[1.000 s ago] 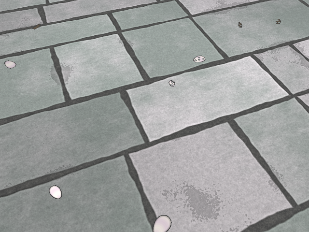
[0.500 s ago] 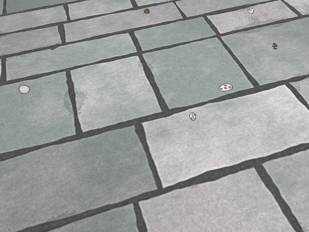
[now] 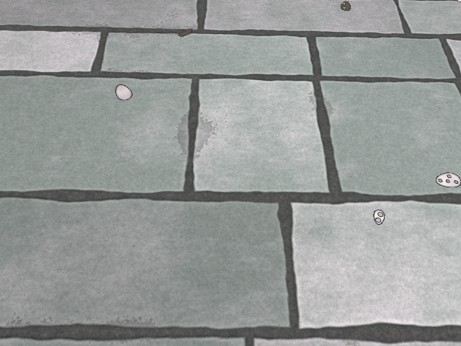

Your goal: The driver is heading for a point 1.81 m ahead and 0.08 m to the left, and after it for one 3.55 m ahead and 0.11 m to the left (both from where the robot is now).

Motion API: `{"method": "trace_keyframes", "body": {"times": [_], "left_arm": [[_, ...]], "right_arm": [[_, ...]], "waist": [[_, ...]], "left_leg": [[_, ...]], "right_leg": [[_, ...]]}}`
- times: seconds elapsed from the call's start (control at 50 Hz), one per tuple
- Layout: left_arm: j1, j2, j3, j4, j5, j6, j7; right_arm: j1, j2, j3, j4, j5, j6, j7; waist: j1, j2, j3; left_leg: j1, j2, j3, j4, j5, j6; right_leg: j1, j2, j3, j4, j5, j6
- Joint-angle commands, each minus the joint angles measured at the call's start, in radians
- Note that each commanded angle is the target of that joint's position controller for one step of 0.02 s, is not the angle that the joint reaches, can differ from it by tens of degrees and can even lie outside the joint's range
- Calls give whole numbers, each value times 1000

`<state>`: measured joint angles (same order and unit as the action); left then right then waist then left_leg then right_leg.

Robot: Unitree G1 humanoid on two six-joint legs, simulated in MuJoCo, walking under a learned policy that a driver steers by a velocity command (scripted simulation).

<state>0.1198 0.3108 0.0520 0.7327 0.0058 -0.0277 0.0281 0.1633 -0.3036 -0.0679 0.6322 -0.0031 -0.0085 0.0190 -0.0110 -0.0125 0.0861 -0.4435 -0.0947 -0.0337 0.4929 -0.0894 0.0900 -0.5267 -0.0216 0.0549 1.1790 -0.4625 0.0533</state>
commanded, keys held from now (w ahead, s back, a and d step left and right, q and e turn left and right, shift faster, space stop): q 0.34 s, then no key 0.30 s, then e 0.36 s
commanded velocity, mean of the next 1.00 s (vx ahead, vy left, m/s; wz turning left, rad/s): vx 0.03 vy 0.00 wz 0.23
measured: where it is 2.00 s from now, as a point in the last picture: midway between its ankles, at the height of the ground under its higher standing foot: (264, 306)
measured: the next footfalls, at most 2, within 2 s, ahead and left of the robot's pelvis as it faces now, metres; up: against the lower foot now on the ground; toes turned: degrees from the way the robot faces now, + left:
right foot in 0.30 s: +0.15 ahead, -0.16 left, +0.00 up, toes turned +17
left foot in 0.66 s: +0.04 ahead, +0.09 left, +0.00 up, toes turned +15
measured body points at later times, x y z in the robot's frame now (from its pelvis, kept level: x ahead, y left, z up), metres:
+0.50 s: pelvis +0.06 -0.05 +0.01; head +0.09 -0.07 +0.46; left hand +0.11 +0.25 -0.08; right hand +0.29 -0.29 -0.09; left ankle +0.00 +0.08 -0.65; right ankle +0.11 -0.17 -0.73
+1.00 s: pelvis +0.05 -0.04 +0.00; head +0.08 -0.04 +0.45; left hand +0.10 +0.27 -0.10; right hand +0.25 -0.28 -0.10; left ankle +0.00 +0.08 -0.73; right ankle +0.06 -0.15 -0.69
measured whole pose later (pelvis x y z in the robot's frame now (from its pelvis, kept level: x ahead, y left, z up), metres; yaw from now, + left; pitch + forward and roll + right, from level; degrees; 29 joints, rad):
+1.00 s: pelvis +0.05 -0.04 +0.00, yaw +10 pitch +0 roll +1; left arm 0.21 0.32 0.07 0.77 -0.02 0.05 0.00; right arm 0.16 -0.26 -0.06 0.69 0.00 0.02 -0.04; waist 0.01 0.00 0.04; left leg -0.20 0.03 0.09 0.52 -0.31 0.00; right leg -0.42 -0.04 -0.02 0.89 -0.49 0.05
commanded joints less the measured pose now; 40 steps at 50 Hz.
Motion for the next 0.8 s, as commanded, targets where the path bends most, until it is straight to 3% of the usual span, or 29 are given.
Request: {"method": "trace_keyframes", "body": {"times": [0.02, 0.08, 0.16, 0.24, 0.28, 0.3, 0.32, 0.34, 0.36, 0.38, 0.4, 0.42, 0.48, 0.54, 0.58, 0.62, 0.64, 0.66, 0.68, 0.7, 0.72, 0.76, 0.8], "left_arm": [[109, 87, 25, -31, 9, 10, 13], [71, 76, 20, -37, 8, 21, 15], [10, 73, 20, -56, 0, 22, 9], [3, 83, 27, -66, -8, -1, -5], [61, 87, 36, -48, -10, -11, -13], [88, 136, 51, -46, 2, -12, -11], [49, 230, 70, -60, 24, 1, -4], [57, 201, 69, -62, 49, 4, -7], [22, 149, 54, -82, 40, 2, -3], [-13, 113, 45, -87, 24, 4, -1], [-26, 95, 38, -90, 8, 6, 1], [-23, 87, 33, -87, -1, 9, 2], [11, 91, 32, -73, 5, 22, 4], [19, 113, 38, -62, 1, 31, 0], [43, 134, 43, -49, -8, 35, -6], [35, 129, 37, -39, -24, 37, -9], [72, 112, 30, -21, -30, 31, -11], [108, 72, 12, -10, -10, 17, -20], [140, 15, -8, -16, 23, -3, -36], [95, 18, -12, -12, 20, -5, -36], [44, 63, -3, -9, 15, -1, -34], [5, 96, 8, -13, -2, 11, -23], [22, 106, 15, -18, -12, 22, -16]], "right_arm": [[-9, -160, -48, -77, -7, -7, -21], [-8, -175, -54, -80, 6, 12, -41], [-19, -167, -53, -89, 7, 34, -51], [0, -160, -54, -90, 9, 46, -46], [-17, -149, -49, -94, 23, 55, -48], [10, -118, -41, -95, 24, 56, -49], [71, -76, -32, -105, 23, 53, -45], [40, -153, -54, -115, 14, 39, -42], [49, -202, -72, -94, 10, 36, -41], [64, -192, -75, -67, 14, 44, -44], [78, -162, -68, -51, 10, 56, -50], [82, -130, -59, -47, 10, 64, -49], [24, -75, -35, -68, 20, 61, -48], [-15, -39, -12, -82, 11, 57, -40], [-13, -55, -15, -76, 16, 56, -34], [44, -55, -17, -42, 14, 53, -29], [52, -64, -17, -34, 7, 52, -29], [62, -88, -16, -38, -3, 52, -36], [42, -153, -25, -39, -21, 56, -45], [5, -68, -4, -30, -31, 48, -35], [-21, -43, 2, -35, -34, 38, -27], [0, -102, -16, -22, -31, 27, -34], [25, -124, -25, -10, -19, 23, -46]], "waist": [[42, 78, -234], [29, 88, -254], [6, 139, -206], [-7, 179, -201], [34, 176, -198], [29, 109, -212], [-39, -169, -193], [0, -268, -172], [-6, -172, -165], [-18, -117, -149], [-18, -102, -141], [-12, -105, -131], [18, -145, -133], [40, -194, -165], [53, -214, -166], [19, -190, -154], [15, -161, -145], [29, -85, -181], [84, 136, -204], [61, 168, -204], [41, 126, -154], [11, 146, -97], [12, 166, -63]], "left_leg": [[168, 261, -310, -156, 351, 189], [155, 239, -325, -156, 182, 166], [117, 202, -379, -174, -117, 128], [180, 206, -462, -125, -63, 115], [167, 169, -465, -68, -33, 76], [95, 117, -416, 18, -150, 27], [-82, -35, -215, 224, -432, -42], [-178, -51, -124, 463, -543, -94], [-166, -5, -143, 599, -486, -118], [-160, 0, -134, 654, -432, -136], [-168, 2, -127, 702, -393, -154], [-170, 0, -123, 734, -371, -168], [-137, 17, -65, 582, -339, -188], [14, 67, -14, 331, -366, -185], [92, 70, 21, 193, -335, -175], [214, 60, 50, -58, -151, -141], [296, 65, 31, -177, -45, -112], [447, 156, -79, -174, 89, -79], [475, 282, -188, -99, 260, -10], [321, 292, -167, -110, 113, 42], [301, 231, -126, -118, -29, 13], [294, 205, -105, -130, -88, -22], [275, 253, -124, -143, -49, 3]], "right_leg": [[11, -7, 25, -113, 49, 16], [22, 9, 40, -219, 128, 35], [52, 30, 53, -355, 177, 34], [118, 53, 52, -525, 142, 8], [245, 47, 31, -746, 259, -24], [356, -69, 107, -815, 316, -66], [436, -290, 328, -846, 488, -191], [380, -396, 471, -884, 580, -317], [361, -369, 409, -863, 589, -317], [351, -298, 307, -841, 583, -273], [364, -252, 245, -827, 577, -244], [365, -236, 210, -824, 611, -246], [411, -193, 128, -826, 630, -254], [415, -199, 103, -810, 640, -260], [410, -214, 121, -800, 643, -269], [372, -199, 112, -766, 620, -245], [330, -182, 103, -758, 572, -203], [234, -153, 88, -736, 453, -131], [170, -61, -7, -688, 253, -56], [275, -61, -21, -735, 181, -16], [278, -47, -25, -725, 248, 0], [210, -23, -32, -674, 295, -5], [166, -14, -36, -620, 274, -11]]}}
Keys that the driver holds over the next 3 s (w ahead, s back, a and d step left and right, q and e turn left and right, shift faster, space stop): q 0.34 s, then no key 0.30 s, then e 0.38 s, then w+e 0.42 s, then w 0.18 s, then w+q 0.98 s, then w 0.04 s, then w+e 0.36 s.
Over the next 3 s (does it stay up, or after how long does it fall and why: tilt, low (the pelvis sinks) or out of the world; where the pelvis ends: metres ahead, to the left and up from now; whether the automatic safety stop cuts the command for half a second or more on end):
stays up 1.00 0.02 0.01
